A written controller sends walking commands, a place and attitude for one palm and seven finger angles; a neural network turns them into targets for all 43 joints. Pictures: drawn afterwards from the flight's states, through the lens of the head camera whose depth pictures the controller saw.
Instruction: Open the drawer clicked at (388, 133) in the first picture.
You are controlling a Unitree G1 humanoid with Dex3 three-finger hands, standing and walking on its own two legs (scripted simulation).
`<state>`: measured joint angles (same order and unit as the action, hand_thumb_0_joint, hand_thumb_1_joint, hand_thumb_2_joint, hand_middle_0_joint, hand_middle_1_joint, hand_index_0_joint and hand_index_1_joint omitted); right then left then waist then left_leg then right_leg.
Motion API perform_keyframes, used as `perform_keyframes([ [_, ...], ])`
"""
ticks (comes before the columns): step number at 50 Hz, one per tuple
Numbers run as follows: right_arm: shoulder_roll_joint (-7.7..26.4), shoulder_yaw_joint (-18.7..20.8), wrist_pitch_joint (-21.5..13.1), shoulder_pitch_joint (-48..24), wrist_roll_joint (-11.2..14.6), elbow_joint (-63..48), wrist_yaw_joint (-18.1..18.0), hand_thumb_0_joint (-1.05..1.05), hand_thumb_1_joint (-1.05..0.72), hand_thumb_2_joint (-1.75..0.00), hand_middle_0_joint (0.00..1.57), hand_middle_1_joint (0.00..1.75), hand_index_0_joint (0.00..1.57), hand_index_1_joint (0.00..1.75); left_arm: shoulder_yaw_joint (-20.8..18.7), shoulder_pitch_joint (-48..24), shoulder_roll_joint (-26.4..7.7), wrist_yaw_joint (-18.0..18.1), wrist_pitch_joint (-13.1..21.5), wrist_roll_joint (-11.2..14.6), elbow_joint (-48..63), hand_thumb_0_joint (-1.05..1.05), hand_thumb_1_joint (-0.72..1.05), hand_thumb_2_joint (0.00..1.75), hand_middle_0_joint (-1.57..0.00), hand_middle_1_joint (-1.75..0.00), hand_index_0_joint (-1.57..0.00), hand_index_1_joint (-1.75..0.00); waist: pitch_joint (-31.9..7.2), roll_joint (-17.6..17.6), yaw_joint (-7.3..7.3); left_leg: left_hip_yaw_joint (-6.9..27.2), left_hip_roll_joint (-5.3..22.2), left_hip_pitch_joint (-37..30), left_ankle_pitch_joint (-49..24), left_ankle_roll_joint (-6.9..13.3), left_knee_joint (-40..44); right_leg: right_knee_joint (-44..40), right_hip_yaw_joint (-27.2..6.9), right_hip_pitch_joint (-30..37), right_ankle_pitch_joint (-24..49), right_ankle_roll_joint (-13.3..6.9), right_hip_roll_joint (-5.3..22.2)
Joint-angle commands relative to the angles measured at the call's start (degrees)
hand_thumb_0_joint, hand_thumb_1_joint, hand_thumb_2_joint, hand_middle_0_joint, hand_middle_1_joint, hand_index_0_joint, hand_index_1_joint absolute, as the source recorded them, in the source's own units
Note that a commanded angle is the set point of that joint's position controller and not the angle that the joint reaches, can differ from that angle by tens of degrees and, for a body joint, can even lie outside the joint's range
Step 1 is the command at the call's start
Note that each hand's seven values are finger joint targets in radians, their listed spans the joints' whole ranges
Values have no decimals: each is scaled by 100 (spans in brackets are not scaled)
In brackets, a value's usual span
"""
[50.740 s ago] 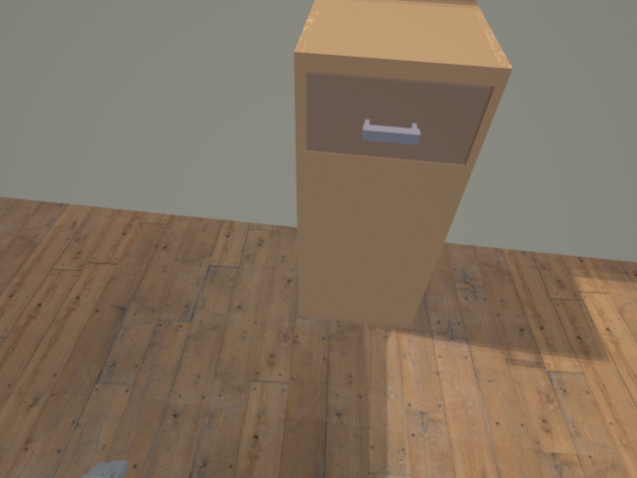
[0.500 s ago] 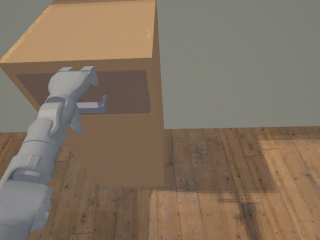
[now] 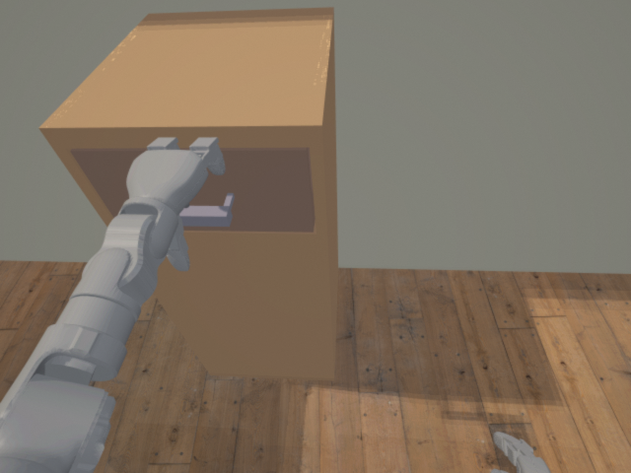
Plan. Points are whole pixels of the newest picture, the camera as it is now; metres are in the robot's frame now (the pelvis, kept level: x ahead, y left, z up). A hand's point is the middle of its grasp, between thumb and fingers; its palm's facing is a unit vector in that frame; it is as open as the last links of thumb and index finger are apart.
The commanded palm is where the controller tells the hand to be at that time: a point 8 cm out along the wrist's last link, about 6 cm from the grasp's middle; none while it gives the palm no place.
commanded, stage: re-aim the fingers above the handle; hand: left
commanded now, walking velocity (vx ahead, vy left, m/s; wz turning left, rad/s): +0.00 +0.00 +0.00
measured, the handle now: (197, 207) +0.49 +0.23 +0.05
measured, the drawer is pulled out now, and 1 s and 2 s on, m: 0.00 0.00 0.00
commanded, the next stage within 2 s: lower the fingers behind the handle in 0.52 s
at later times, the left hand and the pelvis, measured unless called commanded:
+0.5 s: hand (168, 212) +0.41 +0.23 +0.12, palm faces +0.04 +0.00 -1.00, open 13.8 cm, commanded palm +0.39 +0.23 +0.17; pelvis +0.00 +0.00 +0.00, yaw +0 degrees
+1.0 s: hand (171, 228) +0.41 +0.23 +0.09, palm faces +0.00 +0.00 -1.00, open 13.8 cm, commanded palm +0.39 +0.23 +0.14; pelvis +0.00 +0.00 +0.00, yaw +0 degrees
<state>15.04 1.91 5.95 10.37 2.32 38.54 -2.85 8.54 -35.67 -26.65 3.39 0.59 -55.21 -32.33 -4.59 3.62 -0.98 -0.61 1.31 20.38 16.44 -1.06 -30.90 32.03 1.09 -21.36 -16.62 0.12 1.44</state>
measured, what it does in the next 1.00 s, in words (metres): stands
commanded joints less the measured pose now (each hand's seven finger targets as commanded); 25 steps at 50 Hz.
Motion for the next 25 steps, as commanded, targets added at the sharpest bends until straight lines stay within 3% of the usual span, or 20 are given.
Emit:
perform_keyframes([
  [1,716,113,-79,-171,5,-682,-52,0,-90,-90,20,30,20,30,-925,-1956,-1517,97,-357,-73,294,0,-50,30,-30,-120,-30,-120,-1391,-576,-63,-232,-267,-439,-1656,228,347,-341,88,864,1665,-184,-214],
  [3,753,112,-43,-183,-6,-762,-65,0,-90,-90,20,30,20,30,-1105,-1864,-1739,23,-325,-130,346,0,-50,30,-30,-120,-30,-120,-1528,-610,-108,-247,-271,-389,-1671,236,358,-341,51,1067,1712,-188,-203],
  [5,728,124,-49,-155,-3,-825,-78,0,-90,-90,20,30,20,30,-1057,-1903,-1687,-50,-213,-128,476,0,-50,30,-30,-120,-30,-120,-1525,-665,-64,-262,-257,-408,-1604,277,335,-333,24,1036,1747,-164,-195],
  [8,701,215,-108,-124,-49,-972,-72,0,-90,-90,20,30,20,30,-1026,-1938,-1612,-80,127,-35,1517,0,-50,30,-30,-120,-30,-120,-2116,-268,-65,-236,-282,-786,-2046,307,220,-253,-22,1195,2071,-180,-220],
  [10,655,271,-168,-37,-53,-922,-59,0,-90,-90,20,30,20,30,-928,-1937,-1432,-32,282,68,1888,0,-50,30,-30,-120,-30,-120,-2161,-177,5,-202,-272,-975,-2340,327,125,-217,-28,1076,2314,-171,-251],
  [12,658,302,-205,6,-57,-834,-69,0,-90,-90,20,30,20,30,-1161,-1880,-1647,70,364,127,2058,0,-50,30,-30,-120,-30,-120,-2064,-133,22,-204,-278,-981,-2383,315,101,-244,-39,1034,2385,-160,-262],
  [17,694,252,-229,43,4,-529,-68,0,-90,-90,20,30,20,30,-1267,-2056,-1750,322,196,71,1250,0,-50,30,-30,-120,-30,-120,-1350,-363,100,-194,-299,-556,-1625,263,266,-385,32,705,1654,-152,-272],
  [22,701,278,-251,26,3,-540,-50,0,-90,-90,20,30,20,30,-919,-2442,-1580,312,-2,-44,1205,0,-50,30,-30,-120,-30,-120,-1852,-32,105,-221,-307,-796,-1725,259,250,-369,-4,822,1709,-182,-250],
  [23,720,287,-241,47,-6,-567,-52,0,-90,-90,20,30,20,30,-998,-2250,-1630,259,-26,-18,1123,0,-50,30,-30,-120,-30,-120,-1950,-165,83,-210,-307,-799,-1798,263,245,-360,9,950,1757,-192,-262],
  [25,710,268,-219,-8,13,-621,-58,0,-90,-90,20,30,20,30,-721,-2092,-1324,106,-53,50,1061,0,-50,30,-30,-120,-30,-120,-1810,-287,127,-218,-296,-812,-1756,289,239,-371,21,847,1801,-166,-255],
])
